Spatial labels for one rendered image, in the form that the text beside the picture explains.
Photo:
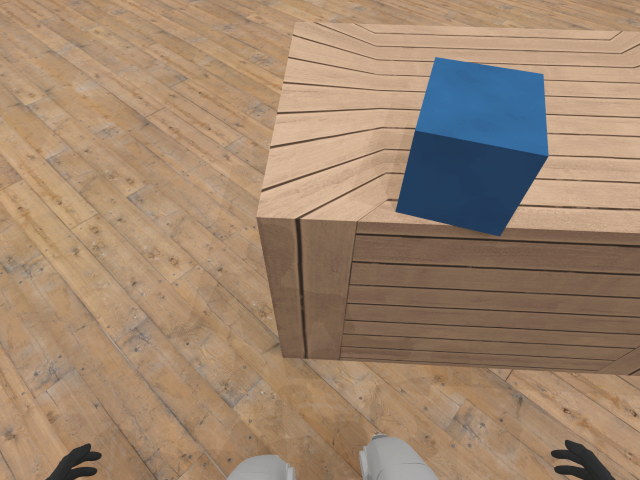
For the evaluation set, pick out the robot thigh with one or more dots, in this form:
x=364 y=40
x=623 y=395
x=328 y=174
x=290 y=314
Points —
x=391 y=458
x=263 y=467

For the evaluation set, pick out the robot left hand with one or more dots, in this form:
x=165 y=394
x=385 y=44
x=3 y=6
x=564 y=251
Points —
x=78 y=455

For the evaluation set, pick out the robot right hand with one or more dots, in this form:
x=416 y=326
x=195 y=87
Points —
x=593 y=468

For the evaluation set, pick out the left robot thigh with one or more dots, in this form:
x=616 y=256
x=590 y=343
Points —
x=263 y=467

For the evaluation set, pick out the pedestal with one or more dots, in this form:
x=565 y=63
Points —
x=353 y=280

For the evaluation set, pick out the carton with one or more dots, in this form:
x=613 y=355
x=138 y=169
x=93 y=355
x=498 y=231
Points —
x=479 y=143

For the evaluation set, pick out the right robot thigh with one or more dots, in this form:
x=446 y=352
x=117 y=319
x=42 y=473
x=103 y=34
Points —
x=391 y=458

